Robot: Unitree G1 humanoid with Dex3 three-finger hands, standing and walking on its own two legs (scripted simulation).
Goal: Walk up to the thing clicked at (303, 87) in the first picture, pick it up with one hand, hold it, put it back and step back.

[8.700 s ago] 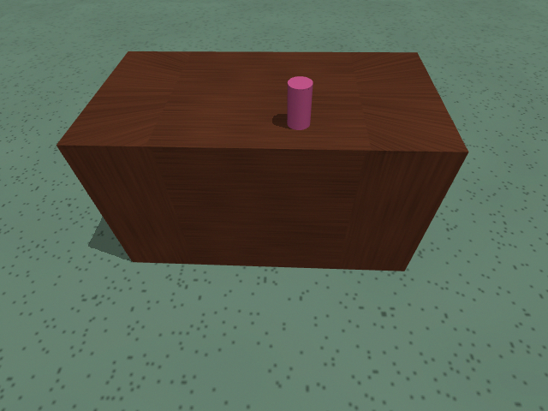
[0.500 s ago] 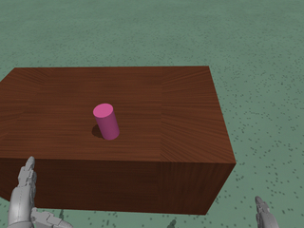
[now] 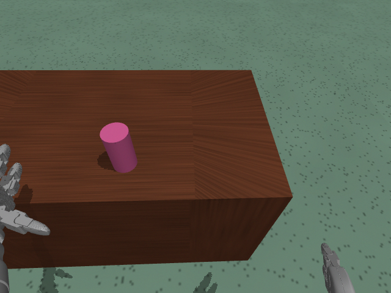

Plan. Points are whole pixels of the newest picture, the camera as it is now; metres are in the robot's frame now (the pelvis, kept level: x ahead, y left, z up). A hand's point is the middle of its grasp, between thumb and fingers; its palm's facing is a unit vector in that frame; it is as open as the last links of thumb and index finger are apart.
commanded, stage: go down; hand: left
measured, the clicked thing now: (120, 148) +0.50 +0.22 -0.04
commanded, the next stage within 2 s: none
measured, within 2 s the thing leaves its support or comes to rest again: neither
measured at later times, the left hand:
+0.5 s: hand (18, 184) +0.32 +0.36 +0.07, palm faces +0.21 -0.98 -0.02, open 17.6 cm
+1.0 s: hand (18, 165) +0.37 +0.38 +0.06, palm faces +0.18 -0.98 +0.01, open 17.7 cm
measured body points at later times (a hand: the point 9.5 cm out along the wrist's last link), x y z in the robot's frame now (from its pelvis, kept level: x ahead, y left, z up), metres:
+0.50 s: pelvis +0.00 +0.00 -0.01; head +0.04 +0.03 +0.43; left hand +0.31 +0.41 +0.07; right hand +0.17 -0.25 -0.07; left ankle +0.02 +0.13 -0.73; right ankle -0.01 -0.15 -0.72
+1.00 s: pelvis +0.01 +0.01 -0.03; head +0.07 +0.05 +0.41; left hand +0.35 +0.43 +0.06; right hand +0.16 -0.24 -0.08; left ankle +0.02 +0.13 -0.73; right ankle -0.01 -0.15 -0.72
